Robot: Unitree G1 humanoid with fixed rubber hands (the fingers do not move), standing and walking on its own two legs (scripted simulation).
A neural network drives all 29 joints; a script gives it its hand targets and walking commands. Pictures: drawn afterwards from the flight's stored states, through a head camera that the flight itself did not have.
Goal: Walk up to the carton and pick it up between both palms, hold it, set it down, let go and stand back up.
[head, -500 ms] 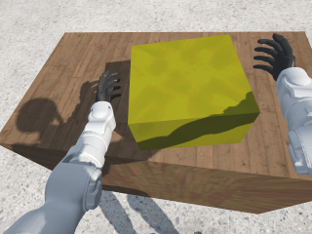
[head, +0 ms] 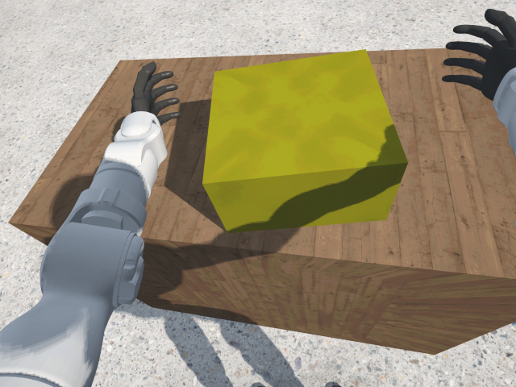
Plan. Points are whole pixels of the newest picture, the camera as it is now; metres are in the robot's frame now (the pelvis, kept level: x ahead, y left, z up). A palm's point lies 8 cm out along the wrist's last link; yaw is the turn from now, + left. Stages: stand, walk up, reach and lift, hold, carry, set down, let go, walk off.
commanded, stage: set down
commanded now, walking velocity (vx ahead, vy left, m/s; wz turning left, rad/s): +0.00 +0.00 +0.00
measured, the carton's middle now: (296, 142) +0.52 +0.04 +0.04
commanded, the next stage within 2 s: none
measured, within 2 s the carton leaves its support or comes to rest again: neither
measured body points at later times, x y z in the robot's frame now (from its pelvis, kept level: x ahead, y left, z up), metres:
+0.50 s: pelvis +0.01 +0.01 +0.02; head +0.05 +0.01 +0.47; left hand +0.41 +0.27 +0.14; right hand +0.49 -0.23 +0.16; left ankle +0.02 +0.15 -0.72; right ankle +0.06 -0.08 -0.72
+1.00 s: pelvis +0.03 +0.03 +0.03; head +0.07 +0.01 +0.48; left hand +0.35 +0.24 +0.11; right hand +0.40 -0.28 +0.10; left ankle +0.02 +0.15 -0.72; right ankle +0.06 -0.08 -0.72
